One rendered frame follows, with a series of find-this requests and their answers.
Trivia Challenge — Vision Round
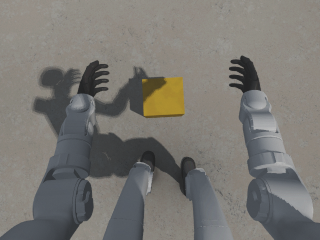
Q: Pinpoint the right robot hand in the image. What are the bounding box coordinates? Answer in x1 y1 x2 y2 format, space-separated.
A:
229 55 261 93

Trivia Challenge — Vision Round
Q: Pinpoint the left robot forearm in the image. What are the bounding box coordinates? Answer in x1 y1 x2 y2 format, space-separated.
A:
32 93 96 219

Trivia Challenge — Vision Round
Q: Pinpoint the robot right shin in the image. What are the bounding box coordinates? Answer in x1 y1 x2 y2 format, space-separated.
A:
186 168 210 180

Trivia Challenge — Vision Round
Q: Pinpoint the right robot thigh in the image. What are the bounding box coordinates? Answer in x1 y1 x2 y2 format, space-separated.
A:
185 173 234 240

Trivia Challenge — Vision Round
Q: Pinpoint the left robot hand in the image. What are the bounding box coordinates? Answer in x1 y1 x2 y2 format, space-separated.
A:
77 60 110 97

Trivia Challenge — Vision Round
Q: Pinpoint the right robot forearm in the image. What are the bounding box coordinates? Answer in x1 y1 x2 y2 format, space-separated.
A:
238 90 314 218

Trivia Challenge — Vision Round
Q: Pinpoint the right robot upper arm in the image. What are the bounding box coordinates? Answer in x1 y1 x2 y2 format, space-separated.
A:
246 177 320 240

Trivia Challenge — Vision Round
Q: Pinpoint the carton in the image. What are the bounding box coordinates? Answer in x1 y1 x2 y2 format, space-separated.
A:
142 77 185 118

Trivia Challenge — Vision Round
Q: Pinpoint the left robot upper arm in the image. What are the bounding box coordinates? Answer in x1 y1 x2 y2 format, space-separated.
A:
0 178 94 240

